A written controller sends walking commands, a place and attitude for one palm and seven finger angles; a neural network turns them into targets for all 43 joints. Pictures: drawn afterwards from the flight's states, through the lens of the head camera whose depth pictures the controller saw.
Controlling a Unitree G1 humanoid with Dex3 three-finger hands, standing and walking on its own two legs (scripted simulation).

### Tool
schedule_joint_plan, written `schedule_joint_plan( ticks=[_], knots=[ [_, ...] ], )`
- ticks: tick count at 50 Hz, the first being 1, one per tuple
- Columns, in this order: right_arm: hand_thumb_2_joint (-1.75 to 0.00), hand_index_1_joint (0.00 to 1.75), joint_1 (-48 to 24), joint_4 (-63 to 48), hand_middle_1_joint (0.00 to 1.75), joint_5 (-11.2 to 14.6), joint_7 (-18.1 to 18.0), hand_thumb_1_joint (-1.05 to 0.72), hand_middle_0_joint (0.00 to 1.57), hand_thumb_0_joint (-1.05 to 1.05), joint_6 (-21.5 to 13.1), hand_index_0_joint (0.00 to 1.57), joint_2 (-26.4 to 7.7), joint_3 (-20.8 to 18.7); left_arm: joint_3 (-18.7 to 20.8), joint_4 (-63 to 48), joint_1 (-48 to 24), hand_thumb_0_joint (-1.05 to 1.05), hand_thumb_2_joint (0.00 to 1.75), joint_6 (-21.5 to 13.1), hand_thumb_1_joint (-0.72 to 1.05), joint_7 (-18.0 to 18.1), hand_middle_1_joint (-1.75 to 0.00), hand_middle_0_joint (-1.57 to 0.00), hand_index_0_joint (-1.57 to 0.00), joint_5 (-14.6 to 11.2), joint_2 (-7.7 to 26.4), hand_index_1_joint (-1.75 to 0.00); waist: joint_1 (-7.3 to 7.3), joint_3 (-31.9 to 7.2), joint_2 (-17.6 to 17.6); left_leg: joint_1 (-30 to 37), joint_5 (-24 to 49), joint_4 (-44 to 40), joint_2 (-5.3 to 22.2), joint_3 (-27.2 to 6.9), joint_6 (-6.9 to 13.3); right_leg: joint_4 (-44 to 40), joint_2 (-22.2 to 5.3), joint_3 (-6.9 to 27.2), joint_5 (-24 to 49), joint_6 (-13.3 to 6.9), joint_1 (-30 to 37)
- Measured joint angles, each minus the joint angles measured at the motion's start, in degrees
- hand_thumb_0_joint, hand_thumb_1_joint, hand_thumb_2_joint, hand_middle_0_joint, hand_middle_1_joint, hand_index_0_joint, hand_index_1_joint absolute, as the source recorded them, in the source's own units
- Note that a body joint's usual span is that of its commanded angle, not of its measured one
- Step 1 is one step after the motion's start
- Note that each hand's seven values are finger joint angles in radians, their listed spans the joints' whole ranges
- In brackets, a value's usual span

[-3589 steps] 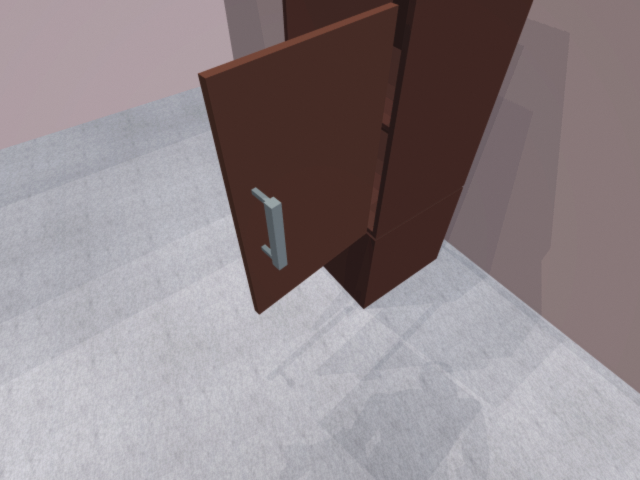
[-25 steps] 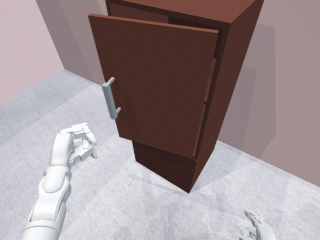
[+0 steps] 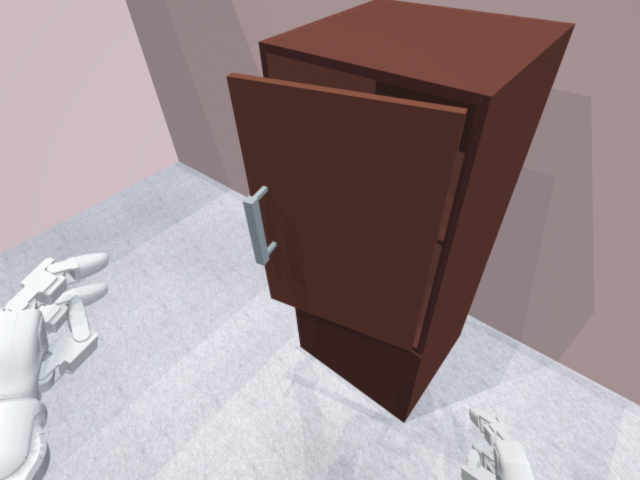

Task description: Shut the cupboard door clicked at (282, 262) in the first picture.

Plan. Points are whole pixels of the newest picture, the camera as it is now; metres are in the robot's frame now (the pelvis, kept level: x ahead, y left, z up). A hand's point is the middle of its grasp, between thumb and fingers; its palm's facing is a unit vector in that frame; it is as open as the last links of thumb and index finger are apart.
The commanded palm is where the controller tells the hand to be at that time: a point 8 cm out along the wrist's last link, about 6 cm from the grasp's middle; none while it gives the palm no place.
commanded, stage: draw the hand back to the body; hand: left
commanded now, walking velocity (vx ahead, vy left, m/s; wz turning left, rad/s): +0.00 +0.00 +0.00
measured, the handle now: (262, 226) +0.61 +0.20 -0.05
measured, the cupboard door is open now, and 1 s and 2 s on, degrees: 13 13 13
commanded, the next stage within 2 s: step back with the hand held close in 0.44 s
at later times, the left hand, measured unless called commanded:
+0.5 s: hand (81, 344) +0.18 +0.25 +0.17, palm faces +0.45 -0.79 -0.41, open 7.4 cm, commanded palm +0.14 +0.29 +0.18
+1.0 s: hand (39, 354) +0.17 +0.28 +0.17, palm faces +0.38 -0.77 -0.51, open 7.4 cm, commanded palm +0.11 +0.32 +0.18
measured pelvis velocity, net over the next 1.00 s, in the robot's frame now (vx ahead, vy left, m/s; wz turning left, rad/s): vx -0.04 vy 0.02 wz -0.02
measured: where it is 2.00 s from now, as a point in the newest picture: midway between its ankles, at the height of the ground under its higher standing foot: outside the picture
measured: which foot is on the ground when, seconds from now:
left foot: down 0.00-1.00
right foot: down 0.00-1.00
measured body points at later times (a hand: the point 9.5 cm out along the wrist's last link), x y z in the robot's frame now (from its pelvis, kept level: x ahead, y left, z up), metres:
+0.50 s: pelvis +0.00 -0.01 +0.00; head -0.04 -0.04 +0.45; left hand +0.15 +0.29 +0.19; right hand +0.18 -0.23 -0.08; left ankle +0.00 +0.11 -0.74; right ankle -0.04 -0.12 -0.74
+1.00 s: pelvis -0.04 +0.02 +0.00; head -0.04 +0.01 +0.45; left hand +0.15 +0.32 +0.20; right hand +0.14 -0.23 -0.09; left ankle +0.00 +0.11 -0.74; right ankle -0.04 -0.12 -0.74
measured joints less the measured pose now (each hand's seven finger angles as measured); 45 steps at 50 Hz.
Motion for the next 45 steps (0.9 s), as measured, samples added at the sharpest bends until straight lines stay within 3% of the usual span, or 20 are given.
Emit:
schedule_joint_plan(
  ticks=[7,16,25,29,34,38,45],
  knots=[
    [-0.90,0.30,0.5,1.0,0.30,-0.1,0.1,-0.91,0.20,0.01,-1.2,0.20,-0.7,-1.3,4.2,-5.3,5.3,0.02,0.90,-1.4,0.90,0.4,-0.45,-0.34,-0.34,-0.3,0.9,-0.44,0.46,-0.2,0.8,0.7,0.0,-0.3,0.1,-0.1,-0.1,-0.2,0.1,-0.1,0.0,-0.1,0.6],
    [-0.90,0.30,0.1,1.8,0.30,-0.3,-0.8,-0.91,0.20,0.01,-1.8,0.20,-0.9,-1.6,2.0,-1.8,2.7,0.02,0.90,-0.4,0.90,0.5,-0.33,-0.23,-0.23,0.1,-1.6,-0.33,0.46,1.3,0.1,0.6,0.9,-0.9,0.2,-0.4,-0.5,0.3,0.2,-0.5,0.2,-0.5,0.2],
    [-0.90,0.30,0.3,2.0,0.30,-0.3,-0.8,-0.91,0.20,0.01,-3.1,0.20,-0.4,-1.5,2.7,-4.6,4.0,0.02,0.90,-2.2,0.89,0.4,-0.31,-0.21,-0.21,0.0,0.4,-0.30,-0.24,0.2,0.1,1.5,0.4,-0.8,0.8,-0.1,-0.9,-0.1,0.8,-0.1,0.1,-0.9,1.1],
    [-0.90,0.30,-0.1,1.8,0.30,-0.1,-0.7,-0.91,0.20,0.01,-2.6,0.20,-0.4,-1.6,3.6,-2.9,3.2,0.02,0.90,-2.3,0.89,0.2,-0.31,-0.21,-0.21,-0.3,0.2,-0.30,-0.26,0.9,0.4,1.5,0.7,-1.1,0.9,0.0,-0.9,-0.2,0.9,0.0,0.4,-0.9,1.0],
    [-0.90,0.30,-0.6,1.3,0.30,-0.1,-0.1,-0.91,0.20,0.01,-0.5,0.20,-1.7,-2.2,4.0,-1.8,3.8,0.02,0.90,-4.4,0.89,0.3,-0.31,-0.21,-0.21,0.3,0.1,-0.30,-1.60,0.3,1.7,-3.0,-0.2,2.2,1.5,-1.2,-0.5,-0.7,1.6,-1.1,1.2,-0.7,-1.5],
    [-0.90,0.30,-0.8,1.2,0.30,0.0,-0.4,-0.91,0.20,0.01,1.4,0.20,-2.3,-3.2,3.8,-3.8,5.9,0.02,0.90,-5.3,0.89,0.6,-0.31,-0.21,-0.21,0.4,0.6,-0.30,-2.23,0.8,0.9,-4.4,0.2,2.2,0.7,-0.6,-0.2,0.4,0.7,-0.7,1.0,0.0,-3.5],
    [-0.90,0.30,-1.1,-1.2,0.30,0.1,-1.2,-0.91,0.20,0.01,4.1,0.20,-2.1,-3.8,5.7,-7.5,7.7,0.02,0.90,-5.3,0.89,1.1,-0.31,-0.21,-0.21,0.1,4.2,-0.30,-2.90,1.7,-0.4,-5.5,1.7,1.2,-0.5,1.1,1.0,1.6,-0.6,0.9,1.7,1.3,-6.0]
  ],
)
